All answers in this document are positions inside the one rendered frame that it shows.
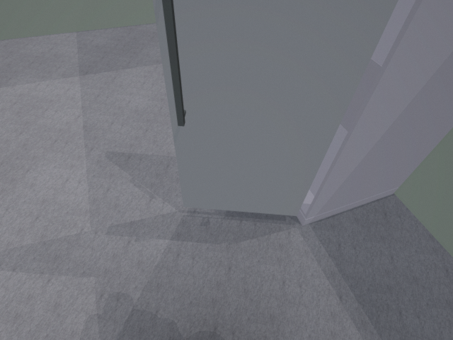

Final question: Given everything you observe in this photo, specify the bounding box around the fridge door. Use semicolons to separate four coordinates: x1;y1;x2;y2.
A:
153;0;398;216

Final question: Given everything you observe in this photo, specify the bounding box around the handle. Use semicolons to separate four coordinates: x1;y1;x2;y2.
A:
162;0;186;126

